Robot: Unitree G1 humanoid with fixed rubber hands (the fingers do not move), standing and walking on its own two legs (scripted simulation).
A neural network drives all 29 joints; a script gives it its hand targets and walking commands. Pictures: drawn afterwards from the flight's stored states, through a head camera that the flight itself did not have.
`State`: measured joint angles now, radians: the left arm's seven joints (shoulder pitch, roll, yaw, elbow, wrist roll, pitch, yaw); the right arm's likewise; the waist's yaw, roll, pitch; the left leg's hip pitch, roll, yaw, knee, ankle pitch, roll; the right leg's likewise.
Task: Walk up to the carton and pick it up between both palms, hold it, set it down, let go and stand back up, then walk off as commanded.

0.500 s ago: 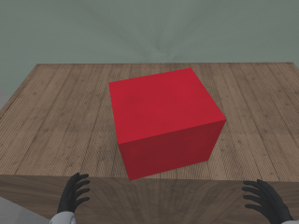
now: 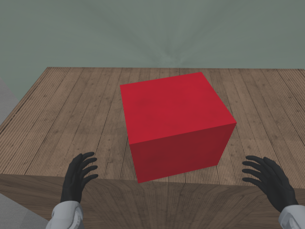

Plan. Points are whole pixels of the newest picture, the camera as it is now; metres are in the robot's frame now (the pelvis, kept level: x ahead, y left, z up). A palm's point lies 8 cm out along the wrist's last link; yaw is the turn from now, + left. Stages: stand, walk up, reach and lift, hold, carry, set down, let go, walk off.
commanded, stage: reach and lift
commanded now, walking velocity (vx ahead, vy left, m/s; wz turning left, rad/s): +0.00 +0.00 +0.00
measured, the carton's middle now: (170, 126) +0.38 +0.01 +0.06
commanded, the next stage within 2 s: none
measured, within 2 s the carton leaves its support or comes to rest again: neither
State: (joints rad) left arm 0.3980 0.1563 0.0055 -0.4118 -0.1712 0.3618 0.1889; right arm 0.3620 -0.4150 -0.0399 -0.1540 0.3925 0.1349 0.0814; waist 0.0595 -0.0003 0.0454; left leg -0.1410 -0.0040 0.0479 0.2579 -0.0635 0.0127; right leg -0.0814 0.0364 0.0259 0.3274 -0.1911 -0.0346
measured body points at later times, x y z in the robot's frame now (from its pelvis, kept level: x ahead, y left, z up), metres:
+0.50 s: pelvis +0.02 -0.02 +0.00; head +0.05 -0.02 +0.45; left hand +0.26 +0.22 +0.11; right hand +0.31 -0.21 +0.08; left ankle +0.05 +0.11 -0.75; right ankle -0.01 -0.10 -0.75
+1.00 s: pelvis +0.00 -0.02 +0.00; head +0.03 -0.01 +0.45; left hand +0.30 +0.25 +0.14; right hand +0.37 -0.20 +0.13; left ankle +0.05 +0.11 -0.75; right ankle -0.01 -0.10 -0.75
